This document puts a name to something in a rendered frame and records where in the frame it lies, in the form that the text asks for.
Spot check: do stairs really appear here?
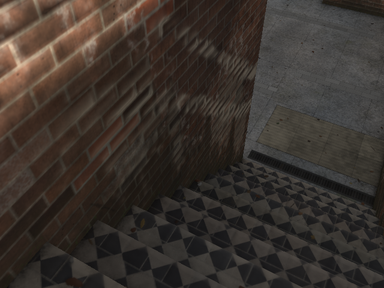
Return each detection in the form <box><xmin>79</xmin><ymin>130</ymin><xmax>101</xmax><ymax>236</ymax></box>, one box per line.
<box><xmin>70</xmin><ymin>159</ymin><xmax>384</xmax><ymax>288</ymax></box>

